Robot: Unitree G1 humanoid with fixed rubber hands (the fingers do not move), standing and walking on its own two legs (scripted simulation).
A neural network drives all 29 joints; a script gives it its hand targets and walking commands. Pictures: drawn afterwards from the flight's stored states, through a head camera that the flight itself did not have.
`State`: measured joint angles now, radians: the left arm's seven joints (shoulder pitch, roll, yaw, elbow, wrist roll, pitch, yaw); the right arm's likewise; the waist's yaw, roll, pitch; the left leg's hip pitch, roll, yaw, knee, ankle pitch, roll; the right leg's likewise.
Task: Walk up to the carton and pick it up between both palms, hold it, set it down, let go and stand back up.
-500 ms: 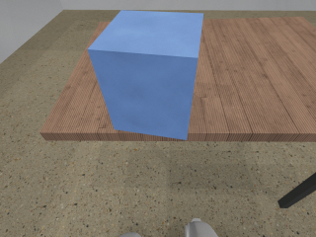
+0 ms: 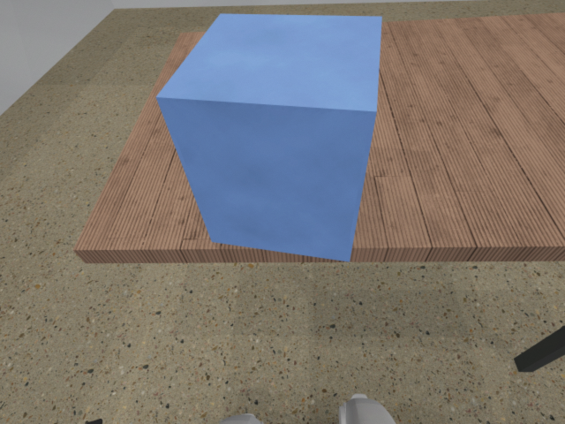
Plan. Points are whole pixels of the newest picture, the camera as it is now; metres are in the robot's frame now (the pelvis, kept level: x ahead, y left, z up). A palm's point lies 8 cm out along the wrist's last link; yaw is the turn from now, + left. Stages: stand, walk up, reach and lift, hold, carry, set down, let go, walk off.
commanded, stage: walk up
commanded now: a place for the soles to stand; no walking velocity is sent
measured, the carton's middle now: (287, 142) +0.46 +0.01 +0.17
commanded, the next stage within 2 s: reach and lift in 1.06 s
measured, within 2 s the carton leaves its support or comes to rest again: neither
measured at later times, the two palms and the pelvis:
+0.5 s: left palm out of the picture +0.09 +0.32 -0.08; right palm out of the picture +0.09 -0.30 -0.09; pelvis +0.00 +0.01 +0.00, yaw +0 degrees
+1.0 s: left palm out of the picture +0.11 +0.32 -0.08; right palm out of the picture +0.11 -0.30 -0.09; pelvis +0.01 +0.00 +0.00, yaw +0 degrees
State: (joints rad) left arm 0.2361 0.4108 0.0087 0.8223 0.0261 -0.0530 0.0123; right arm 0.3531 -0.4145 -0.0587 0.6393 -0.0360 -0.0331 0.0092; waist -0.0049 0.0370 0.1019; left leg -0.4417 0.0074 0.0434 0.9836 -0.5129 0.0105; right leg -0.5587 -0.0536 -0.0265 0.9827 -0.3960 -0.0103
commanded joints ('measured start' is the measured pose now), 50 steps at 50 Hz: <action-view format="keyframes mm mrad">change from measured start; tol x32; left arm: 1 -26 242 88 -30 -19 -33 21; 50 -58 281 86 -48 -9 -31 19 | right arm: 1 -83 -267 -78 11 13 -29 -25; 50 -12 -229 -67 40 7 -49 -22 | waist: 1 27 4 -122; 50 -31 -96 -172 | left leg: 1 -45 219 -376 -341 259 177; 4 -171 34 -68 30 184 32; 12 47 298 -547 -489 89 224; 20 -122 25 -51 -97 -85 64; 24 144 316 -699 -663 -383 219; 29 -26 188 -292 -263 371 144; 33 -240 27 -50 17 -133 31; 39 190 316 -606 -516 152 211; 45 -183 28 -68 73 312 21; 50 38 83 -185 -269 43 85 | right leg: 1 125 0 44 -146 30 -52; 5 311 -310 524 -406 160 -260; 11 -100 20 -11 -4 -110 -29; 17 351 -245 467 -392 117 -195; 25 -253 5 47 43 -157 -18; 31 464 -245 507 -394 206 -204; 39 -165 28 -10 11 -99 -15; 45 463 -238 454 -340 339 -217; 50 64 -161 326 -243 98 -159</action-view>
